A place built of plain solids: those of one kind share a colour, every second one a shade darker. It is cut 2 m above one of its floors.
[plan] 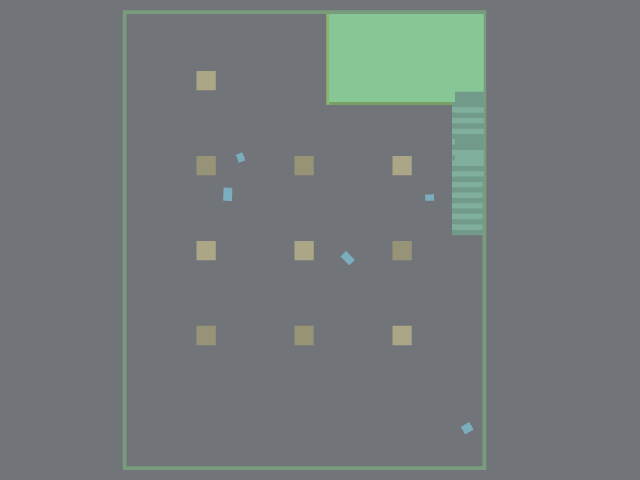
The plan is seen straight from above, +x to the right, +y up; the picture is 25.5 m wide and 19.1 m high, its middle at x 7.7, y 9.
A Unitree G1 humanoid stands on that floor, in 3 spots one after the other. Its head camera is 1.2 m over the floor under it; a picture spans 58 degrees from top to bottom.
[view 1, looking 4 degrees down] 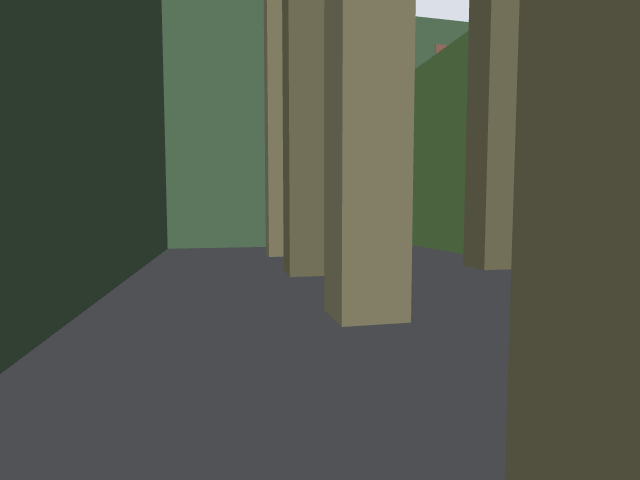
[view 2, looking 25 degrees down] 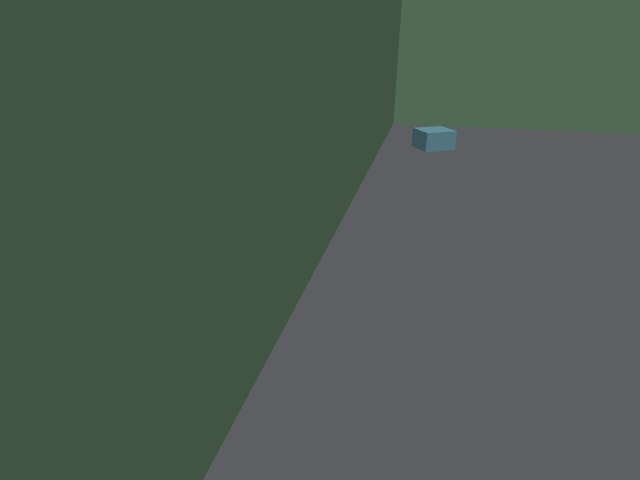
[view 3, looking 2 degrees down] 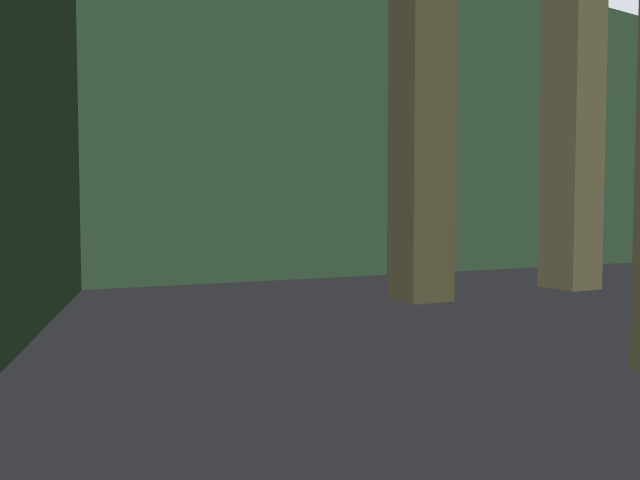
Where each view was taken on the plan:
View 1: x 1.58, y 3.99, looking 77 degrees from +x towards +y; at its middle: pier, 7.80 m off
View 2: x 13.62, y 6.89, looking -76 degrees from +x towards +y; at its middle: wall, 2.51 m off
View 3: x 9.02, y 1.10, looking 158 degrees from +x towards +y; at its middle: wall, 9.73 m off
